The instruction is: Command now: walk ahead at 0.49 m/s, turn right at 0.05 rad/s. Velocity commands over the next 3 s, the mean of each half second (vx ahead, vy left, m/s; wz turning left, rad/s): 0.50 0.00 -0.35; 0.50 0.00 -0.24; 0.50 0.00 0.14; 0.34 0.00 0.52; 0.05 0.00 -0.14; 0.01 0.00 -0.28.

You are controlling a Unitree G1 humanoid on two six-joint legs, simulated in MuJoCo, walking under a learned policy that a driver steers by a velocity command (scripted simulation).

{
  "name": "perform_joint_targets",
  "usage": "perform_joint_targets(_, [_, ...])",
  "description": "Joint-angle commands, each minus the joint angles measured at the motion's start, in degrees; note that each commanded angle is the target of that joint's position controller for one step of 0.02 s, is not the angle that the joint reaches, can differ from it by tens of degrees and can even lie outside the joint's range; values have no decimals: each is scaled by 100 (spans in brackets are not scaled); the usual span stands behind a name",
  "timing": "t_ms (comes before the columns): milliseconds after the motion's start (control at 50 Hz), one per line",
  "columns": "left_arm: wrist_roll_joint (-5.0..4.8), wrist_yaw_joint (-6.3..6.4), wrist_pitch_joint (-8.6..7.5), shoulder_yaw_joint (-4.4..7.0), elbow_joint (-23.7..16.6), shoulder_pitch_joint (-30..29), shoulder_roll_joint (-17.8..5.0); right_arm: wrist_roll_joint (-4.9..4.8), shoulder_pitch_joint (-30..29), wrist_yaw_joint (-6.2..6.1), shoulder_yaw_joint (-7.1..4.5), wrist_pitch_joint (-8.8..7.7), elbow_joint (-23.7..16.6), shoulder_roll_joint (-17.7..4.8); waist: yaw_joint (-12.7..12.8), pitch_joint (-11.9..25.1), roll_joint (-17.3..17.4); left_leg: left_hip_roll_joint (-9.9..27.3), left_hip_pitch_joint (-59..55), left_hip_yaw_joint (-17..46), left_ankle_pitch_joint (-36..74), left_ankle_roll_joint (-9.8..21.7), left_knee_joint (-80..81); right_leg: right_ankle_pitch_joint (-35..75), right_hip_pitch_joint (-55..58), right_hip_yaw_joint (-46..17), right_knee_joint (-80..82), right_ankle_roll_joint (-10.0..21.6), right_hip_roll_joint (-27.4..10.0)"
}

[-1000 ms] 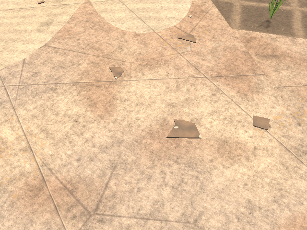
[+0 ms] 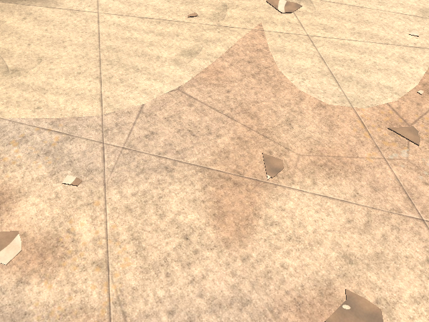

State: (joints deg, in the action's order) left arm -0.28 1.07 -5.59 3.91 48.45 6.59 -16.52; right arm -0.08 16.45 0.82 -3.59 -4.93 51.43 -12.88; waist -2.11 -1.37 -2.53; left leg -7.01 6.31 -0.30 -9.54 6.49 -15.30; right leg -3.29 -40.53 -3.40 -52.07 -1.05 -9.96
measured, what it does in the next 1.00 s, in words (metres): walks ahead, turning right: right foot, then left foot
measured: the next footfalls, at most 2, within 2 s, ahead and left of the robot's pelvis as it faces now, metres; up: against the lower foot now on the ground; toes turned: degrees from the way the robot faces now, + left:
right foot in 0.28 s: +0.35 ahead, -0.16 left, +0.00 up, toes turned -9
left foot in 0.76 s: +0.66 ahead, -0.03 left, +0.00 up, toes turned -21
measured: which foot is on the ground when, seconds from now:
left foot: down 0.00-0.30, up 0.32-0.74, down 0.76-1.00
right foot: up 0.00-0.26, down 0.28-0.78, up 0.80-1.00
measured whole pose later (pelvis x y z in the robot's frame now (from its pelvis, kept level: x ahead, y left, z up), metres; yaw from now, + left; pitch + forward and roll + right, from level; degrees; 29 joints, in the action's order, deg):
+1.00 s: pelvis +0.59 -0.10 +0.00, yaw -21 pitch +2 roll +1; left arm -0.2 -0.2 -3.7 2.8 41.2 12.5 -16.5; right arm 0.0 19.7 1.1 -2.5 -5.7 46.8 -14.4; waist -2.4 0.3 -2.8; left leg -3.2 10.5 -1.0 -10.1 3.4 -18.4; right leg -13.1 -36.4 -2.3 -56.6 0.6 -4.8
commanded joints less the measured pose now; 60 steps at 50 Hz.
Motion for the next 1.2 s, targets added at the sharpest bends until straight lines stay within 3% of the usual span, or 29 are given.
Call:
perform_joint_targets(20, [-35, -50, -33, 19, -244, -169, -240, 6, 42, -90, -157, -102, -253, -875, -70, -44, 526, 1404, 226, 469, 1436, 472, 749, 1184, 241, 216, 959, 60, 147])
perform_joint_targets(100, [-117, -201, -56, -60, -442, -746, -175, 24, 336, -114, -142, -95, -51, -919, -311, -257, 553, 1679, -573, 251, 1374, 342, 788, 1365, -41, 240, 1717, 245, 372])
perform_joint_targets(180, [-140, -432, -104, -116, -729, -1122, -148, 38, 490, -152, -142, 40, 55, -941, -328, -328, 516, 2049, -1535, 28, 2394, 332, 289, 556, -417, 353, 2019, 476, 614])
perform_joint_targets(240, [-106, -509, -59, 6, -717, -495, -434, 41, 227, -233, -182, 144, -84, -1190, 151, 281, 832, 2039, -1664, -258, 5318, 144, -878, -305, 783, 868, 1953, 764, 1130])
perform_joint_targets(260, [-103, -492, -35, 134, -560, 268, -675, 48, 130, -262, -180, 197, -136, -1248, 568, 707, 846, 1925, -1440, -403, 5866, 31, -1880, -289, 1787, 966, 2074, 920, 1356])
perform_joint_targets(280, [-85, -425, -1, 288, -399, 1190, -1009, 48, 52, -296, -153, 188, -239, -1263, 1039, 1201, 617, 1763, -387, -533, 4984, -180, -3307, 32, 3408, 348, 2240, 1209, 1059])
perform_joint_targets(300, [-23, -365, 24, 446, -380, 1783, -1597, 137, 638, -196, 62, 31, -458, -600, 793, 2072, -729, 801, 2173, -522, 1347, -619, -5746, -460, 5871, -2489, 2264, 2300, -499])
perform_joint_targets(320, [-55, -343, 44, 321, -356, 1862, -1235, 99, 554, -81, 118, -208, -437, -631, 834, 2607, -870, 217, 3385, 503, -2174, -608, -6653, -862, 6701, -4454, 3224, 2654, -1009])
perform_joint_targets(340, [-48, -306, 65, 237, -374, 1642, -904, -144, -25, -1, -5, -366, -635, -1076, 939, 1830, -581, 636, 4005, 828, -1847, -453, -6767, -1143, 6263, -3633, 3372, 2255, -778])
perform_joint_targets(360, [-55, -287, 67, 187, -492, 1219, -741, -197, -375, 6, 19, -436, -765, -1076, 779, 1132, -69, 913, 4013, 717, -1371, -391, -6337, -873, 5301, -2843, 3483, 2042, -560])
perform_joint_targets(380, [-45, -292, 69, 143, -604, 835, -628, -93, -486, -34, -9, -435, -770, -1039, 517, 632, 386, 1093, 3739, 613, -1125, -437, -5772, -297, 4310, -2320, 3620, 1920, -336])
perform_joint_targets(400, [8, -282, 62, 94, -706, 606, -520, 6, -413, -76, -62, -367, -777, -1064, 288, 422, 399, 1250, 3304, 595, -976, -508, -5384, 171, 3626, -1952, 3779, 1860, -146])
perform_joint_targets(440, [1, -254, 67, 109, -807, 451, -575, 82, -209, -115, -64, -213, -836, -910, 52, 320, 142, 1323, 2884, 502, -885, -706, -4867, 623, 2895, -1636, 3980, 1898, 62])
perform_joint_targets(480, [-21, -189, 52, 163, -827, 541, -747, 114, -387, -163, -38, -123, -971, -799, 49, 238, 17, 1274, 2790, 349, -450, -912, -4179, 1000, 2455, -1241, 4047, 1863, 238])
perform_joint_targets(580, [-100, -74, 127, 194, -723, 1084, -803, 55, -1398, -112, 75, -168, -1274, -552, 550, 277, -206, 897, 2211, 172, 1623, -1011, -1956, 371, 2363, -813, 3863, 1401, 579])
perform_joint_targets(680, [-72, -69, 182, 167, -561, 1457, -761, 1, -1738, 30, -3, -293, -1480, -858, 638, 199, -324, 875, 2309, 323, 1126, -677, -1305, 111, 3390, -1479, 3281, 1286, 39])
perform_joint_targets(720, [-46, -65, 222, 173, -576, 1352, -797, 1, -1369, 37, -58, -337, -1426, -961, 370, 234, -433, 793, 1854, 184, 722, -452, -1074, 678, 3580, -1576, 2902, 1159, 2])
perform_joint_targets(740, [-30, -72, 224, 127, -613, 1301, -680, 40, -816, 8, -146, -357, -1286, -1130, 99, 555, -368, 805, 1036, 166, 766, -263, -988, 1340, 3514, -1403, 2287, 1025, 272])
perform_joint_targets(760, [31, -81, 209, 26, -729, 1241, -466, 109, 63, -29, -232, -372, -1189, -1420, -302, 1306, 22, 1552, -337, 890, 963, 123, -1197, 930, 2919, -1039, 895, 819, 613])
perform_joint_targets(780, [-76, -90, 111, -87, -763, 2071, -101, 137, 818, -25, -396, -298, -973, -1948, -171, 2113, 1587, 2734, -2484, 3203, 160, 1128, -991, -1100, 858, -356, -1224, 353, 1488])
perform_joint_targets(800, [-128, -99, 57, -75, -731, 2004, -378, -41, 1028, 31, -314, -249, -854, -1533, -295, 2048, 1847, 3016, -2649, 4480, -1181, 1243, -284, -2999, -185, -592, -1959, 305, 1433])
perform_joint_targets(820, [-191, -114, 48, 33, -819, 1391, -784, -83, 680, 19, -201, -221, -920, -1167, -364, 1133, 1161, 2819, -1965, 3813, -1771, 938, -183, -2600, -624, -666, -2294, 351, 1114])
perform_joint_targets(840, [-137, -115, 55, 16, -936, 944, -746, -26, 298, 9, -139, -171, -1013, -1042, -263, 666, 683, 2572, -1206, 3087, -1474, 745, -85, -2117, -565, -392, -2164, 363, 838])
perform_joint_targets(860, [-40, -123, 60, 18, -1005, 724, -668, 11, 29, 27, -79, -145, -1031, -910, -123, 253, 536, 2325, -530, 2601, -954, 713, 112, -1784, -461, -265, -1752, 345, 661])
perform_joint_targets(900, [-12, -133, 105, 25, -976, 884, -501, 59, -180, 42, -25, -161, -1034, -795, 140, 145, 791, 1997, 137, 1998, -153, 639, 384, -1415, 80, -178, -1251, 296, 429])
perform_joint_targets(940, [-5, -129, 139, -14, -973, 943, -337, 12, -113, 37, -56, -192, -965, -904, 207, 196, 829, 1918, 289, 1572, 544, 722, 535, -1195, 169, -40, -903, 201, 384])
perform_joint_targets(1060, [1, -169, 68, -120, -1252, -83, -96, -82, 261, -52, -120, -94, -715, -1159, -93, 53, 642, 1678, 206, 661, 1321, 537, 658, 464, 374, 215, 1203, 51, 473])
perform_joint_targets(1140, [-74, -276, 15, -115, -1467, -715, -133, -125, 688, -57, -128, 5, -499, -1236, -320, -111, 662, 1887, -244, 710, 1198, 473, 476, 649, 482, 294, 1923, 131, 650])
perform_joint_targets(1200, [-73, -357, -39, -69, -1589, -825, -263, -140, 764, -91, -157, 106, -400, -1302, -206, -138, 731, 2118, -708, 890, 1610, 346, 108, 79, 640, 267, 2278, 343, 740])
Over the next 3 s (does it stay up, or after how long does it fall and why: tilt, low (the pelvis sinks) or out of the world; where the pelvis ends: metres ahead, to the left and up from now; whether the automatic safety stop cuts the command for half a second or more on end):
stays up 1.11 -0.33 -0.01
